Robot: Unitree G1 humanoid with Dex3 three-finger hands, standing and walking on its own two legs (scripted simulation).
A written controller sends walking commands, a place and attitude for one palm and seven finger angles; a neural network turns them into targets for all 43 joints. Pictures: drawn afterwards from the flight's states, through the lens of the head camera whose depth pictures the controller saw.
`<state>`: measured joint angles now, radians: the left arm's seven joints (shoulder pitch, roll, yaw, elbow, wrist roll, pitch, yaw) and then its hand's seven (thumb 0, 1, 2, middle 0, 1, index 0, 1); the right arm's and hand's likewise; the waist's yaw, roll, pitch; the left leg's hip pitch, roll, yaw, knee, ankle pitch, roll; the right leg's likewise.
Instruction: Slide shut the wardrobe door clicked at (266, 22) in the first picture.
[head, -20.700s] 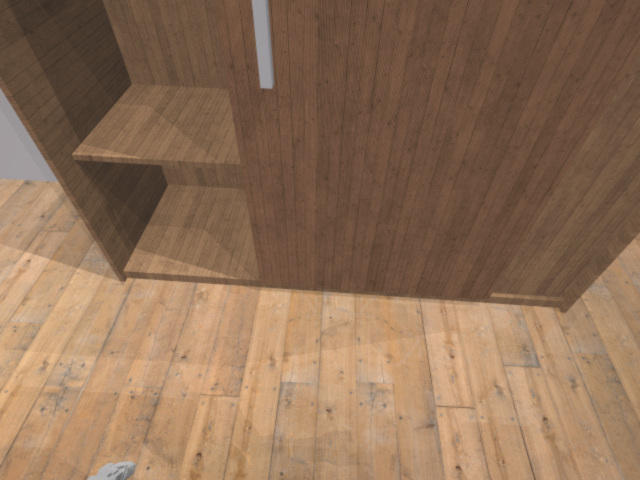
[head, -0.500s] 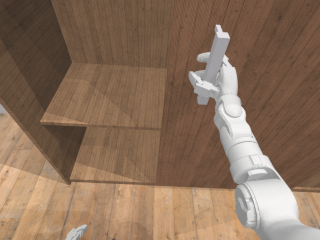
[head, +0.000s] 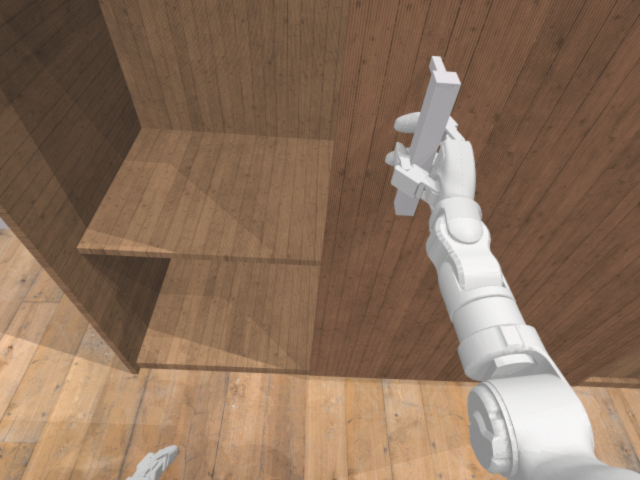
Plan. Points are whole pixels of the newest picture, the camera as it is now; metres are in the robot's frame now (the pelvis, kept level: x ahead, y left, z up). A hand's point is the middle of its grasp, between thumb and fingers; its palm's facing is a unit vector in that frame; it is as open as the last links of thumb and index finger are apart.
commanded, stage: grip the handle and tug to test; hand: right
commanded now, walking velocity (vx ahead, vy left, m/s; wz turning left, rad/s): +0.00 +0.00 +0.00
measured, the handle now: (418, 142) +0.49 -0.07 +0.19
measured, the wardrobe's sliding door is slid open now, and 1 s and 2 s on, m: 0.53 0.53 0.53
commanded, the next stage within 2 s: move the hooked fingers beside the handle in 0.32 s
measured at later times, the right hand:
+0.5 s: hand (401, 170) +0.44 -0.05 +0.17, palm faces -0.06 +1.00 +0.00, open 5.5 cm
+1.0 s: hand (426, 177) +0.43 -0.08 +0.18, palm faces -0.04 +1.00 +0.01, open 12.0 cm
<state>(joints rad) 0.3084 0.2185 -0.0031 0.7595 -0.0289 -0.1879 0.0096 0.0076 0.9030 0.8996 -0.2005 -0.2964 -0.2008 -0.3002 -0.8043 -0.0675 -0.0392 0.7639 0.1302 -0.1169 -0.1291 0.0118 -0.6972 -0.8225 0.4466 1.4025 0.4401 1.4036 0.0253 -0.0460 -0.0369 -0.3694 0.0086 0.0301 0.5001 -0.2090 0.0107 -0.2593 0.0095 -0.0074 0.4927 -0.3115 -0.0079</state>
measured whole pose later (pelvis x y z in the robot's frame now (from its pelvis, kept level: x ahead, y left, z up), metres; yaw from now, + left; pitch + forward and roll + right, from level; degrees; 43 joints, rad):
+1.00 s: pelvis +0.01 -0.01 +0.00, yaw +1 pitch +2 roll +1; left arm 0.22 0.20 -0.03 0.69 -0.03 -0.07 0.04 0.01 0.90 0.90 -0.20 -0.30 -0.20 -0.30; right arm -0.62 -0.09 -0.05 0.47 0.14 0.08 -0.08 0.01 0.18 -0.43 0.32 1.24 0.32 1.24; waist 0.02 -0.05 -0.04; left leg -0.26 0.00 0.02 0.44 -0.21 0.00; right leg -0.15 0.00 -0.02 0.44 -0.32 -0.02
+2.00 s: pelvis -0.02 +0.00 +0.00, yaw +1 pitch +5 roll +0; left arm 0.31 0.25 -0.03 0.73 -0.05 -0.17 0.05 0.01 0.90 0.90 -0.20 -0.30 -0.20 -0.30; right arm -0.91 -0.26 -0.22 1.01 0.12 -0.18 0.10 -0.01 0.50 -0.30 0.51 1.23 0.41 1.24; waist 0.07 -0.03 -0.03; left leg -0.42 0.00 0.02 0.49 -0.17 0.01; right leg -0.33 0.00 -0.02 0.54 -0.30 -0.01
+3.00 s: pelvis -0.06 -0.02 -0.02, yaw +2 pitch +8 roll +0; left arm 0.41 0.28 -0.04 0.72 -0.04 -0.19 0.05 0.01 0.90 0.90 -0.20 -0.30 -0.20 -0.30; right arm -1.06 -0.38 -0.29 1.16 0.07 -0.17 0.10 -0.01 0.50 -0.30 0.57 1.22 0.47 1.22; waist 0.16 -0.02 -0.04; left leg -0.59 0.00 -0.02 0.58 -0.16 -0.02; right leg -0.51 0.00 -0.05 0.67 -0.30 -0.03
